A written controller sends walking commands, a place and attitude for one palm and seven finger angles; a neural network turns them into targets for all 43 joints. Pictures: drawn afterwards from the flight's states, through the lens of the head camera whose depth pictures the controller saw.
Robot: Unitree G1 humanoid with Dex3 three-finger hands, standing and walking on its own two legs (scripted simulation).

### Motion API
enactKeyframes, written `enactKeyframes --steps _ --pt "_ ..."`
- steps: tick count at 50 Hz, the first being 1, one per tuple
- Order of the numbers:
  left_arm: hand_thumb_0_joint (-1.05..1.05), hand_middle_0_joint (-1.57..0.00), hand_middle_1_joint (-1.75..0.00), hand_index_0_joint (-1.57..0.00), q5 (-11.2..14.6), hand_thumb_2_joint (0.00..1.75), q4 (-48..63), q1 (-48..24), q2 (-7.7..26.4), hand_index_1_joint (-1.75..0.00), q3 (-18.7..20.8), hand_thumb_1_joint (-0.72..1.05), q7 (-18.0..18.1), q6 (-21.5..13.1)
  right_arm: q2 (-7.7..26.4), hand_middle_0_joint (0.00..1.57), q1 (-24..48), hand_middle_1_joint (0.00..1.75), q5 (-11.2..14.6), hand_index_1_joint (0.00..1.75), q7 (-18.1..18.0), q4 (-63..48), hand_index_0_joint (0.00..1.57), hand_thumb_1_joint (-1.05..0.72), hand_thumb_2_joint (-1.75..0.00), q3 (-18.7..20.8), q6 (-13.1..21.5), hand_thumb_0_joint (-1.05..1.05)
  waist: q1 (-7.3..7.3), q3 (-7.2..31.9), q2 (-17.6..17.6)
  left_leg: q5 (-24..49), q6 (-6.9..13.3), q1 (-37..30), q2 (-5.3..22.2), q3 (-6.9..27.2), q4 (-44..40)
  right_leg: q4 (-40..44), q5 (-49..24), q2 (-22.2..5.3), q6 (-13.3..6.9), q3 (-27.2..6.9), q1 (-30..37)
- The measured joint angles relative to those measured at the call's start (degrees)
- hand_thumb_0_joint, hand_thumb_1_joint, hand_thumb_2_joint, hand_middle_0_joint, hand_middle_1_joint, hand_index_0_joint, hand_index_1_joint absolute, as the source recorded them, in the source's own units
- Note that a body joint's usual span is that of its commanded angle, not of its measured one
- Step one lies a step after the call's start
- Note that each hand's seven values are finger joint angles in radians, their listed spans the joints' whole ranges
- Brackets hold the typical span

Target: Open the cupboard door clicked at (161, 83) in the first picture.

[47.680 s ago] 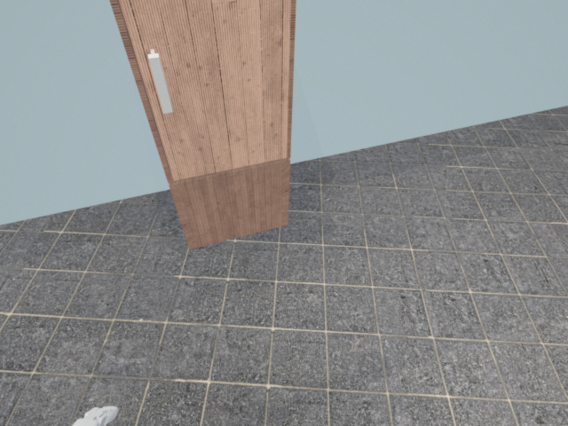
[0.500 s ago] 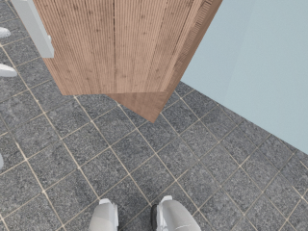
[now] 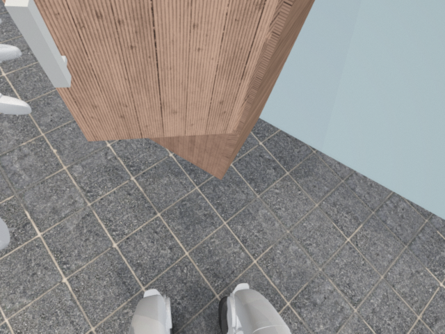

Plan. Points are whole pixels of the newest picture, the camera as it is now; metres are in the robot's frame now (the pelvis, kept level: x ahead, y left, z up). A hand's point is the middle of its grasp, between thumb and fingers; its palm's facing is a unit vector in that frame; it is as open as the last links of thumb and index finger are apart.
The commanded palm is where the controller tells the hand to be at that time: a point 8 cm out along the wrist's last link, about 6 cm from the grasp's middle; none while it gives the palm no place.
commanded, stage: slide the fingers in behind the handle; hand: left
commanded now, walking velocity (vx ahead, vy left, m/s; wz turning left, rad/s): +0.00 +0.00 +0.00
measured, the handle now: (45, 37) +0.58 +0.24 +0.09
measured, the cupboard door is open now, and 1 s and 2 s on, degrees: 38 38 38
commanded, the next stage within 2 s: close the thumb around the handle in 1.36 s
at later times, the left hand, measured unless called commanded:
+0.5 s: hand (26, 64) +0.53 +0.26 +0.09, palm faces +0.04 -1.00 +0.00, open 13.9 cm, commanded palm +0.51 +0.30 +0.09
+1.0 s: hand (53, 67) +0.52 +0.22 +0.09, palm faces +0.05 -1.00 +0.00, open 14.0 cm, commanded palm +0.50 +0.27 +0.09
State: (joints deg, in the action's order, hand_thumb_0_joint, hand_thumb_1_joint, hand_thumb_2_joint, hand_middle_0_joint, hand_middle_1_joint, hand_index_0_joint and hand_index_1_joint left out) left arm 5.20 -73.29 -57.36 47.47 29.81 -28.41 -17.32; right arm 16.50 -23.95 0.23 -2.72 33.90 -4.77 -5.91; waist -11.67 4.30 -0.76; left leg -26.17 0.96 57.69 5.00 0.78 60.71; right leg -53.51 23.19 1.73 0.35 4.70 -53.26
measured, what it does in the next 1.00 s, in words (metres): stands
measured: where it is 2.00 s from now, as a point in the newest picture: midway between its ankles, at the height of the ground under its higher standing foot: outside the picture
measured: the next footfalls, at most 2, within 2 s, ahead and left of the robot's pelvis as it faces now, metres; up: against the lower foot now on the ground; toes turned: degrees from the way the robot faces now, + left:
none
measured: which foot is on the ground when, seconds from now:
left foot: down 0.00-1.00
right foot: down 0.00-1.00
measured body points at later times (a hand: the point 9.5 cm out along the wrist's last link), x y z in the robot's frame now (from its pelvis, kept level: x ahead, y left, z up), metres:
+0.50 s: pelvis +0.01 +0.00 +0.00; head +0.15 +0.03 +0.43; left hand +0.52 +0.31 +0.10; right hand +0.00 -0.26 -0.10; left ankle +0.01 +0.10 -0.67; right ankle +0.02 -0.13 -0.67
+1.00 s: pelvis +0.01 +0.00 +0.01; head +0.14 +0.03 +0.44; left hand +0.52 +0.28 +0.09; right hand +0.00 -0.27 -0.10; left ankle +0.01 +0.10 -0.67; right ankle +0.02 -0.13 -0.67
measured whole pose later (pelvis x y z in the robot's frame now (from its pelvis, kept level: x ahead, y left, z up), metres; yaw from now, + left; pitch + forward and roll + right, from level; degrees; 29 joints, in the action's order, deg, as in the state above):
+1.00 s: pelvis +0.01 +0.00 +0.01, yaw +0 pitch +22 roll -4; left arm 5.1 -68.1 -53.6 34.3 25.0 -17.1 -19.1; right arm 15.1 -23.7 -0.6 -0.8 35.0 -3.0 -5.2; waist -10.9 5.7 -1.4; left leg -26.5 0.7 53.9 4.5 0.0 58.7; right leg -52.8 24.1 1.3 0.3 3.9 -50.3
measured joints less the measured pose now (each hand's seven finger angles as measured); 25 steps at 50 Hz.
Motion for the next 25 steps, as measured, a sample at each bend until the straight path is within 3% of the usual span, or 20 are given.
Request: enactKeyframes --steps 7,25 --pt "-0.01 -0.30 -1.20 -0.30 -0.96 0.30 1.14 0.02 -1.24 -1.20 -0.18 -0.50 1.85 0.18 0.15 0.20 0.65 0.30 -0.22 0.30 -0.14 -0.36 0.21 -0.90 -0.89 0.39 0.66 0.00 -0.32 0.05 0.19 0.04 -0.16 0.71 0.08 0.07 0.27 -0.41 0.03 0.08 -0.14 0.03 -0.79" --pt "-0.01 -0.30 -1.20 -0.30 -0.05 0.30 2.98 1.78 -5.71 -1.20 -1.55 -0.50 5.10 -0.30 -1.08 0.20 -0.09 0.30 -0.49 0.30 0.90 0.26 0.21 -0.90 -0.89 0.59 0.54 0.00 0.04 0.93 -0.48 -0.50 -0.11 -1.32 -0.07 -0.63 -0.93 0.35 0.59 -0.04 0.02 -0.67 0.81"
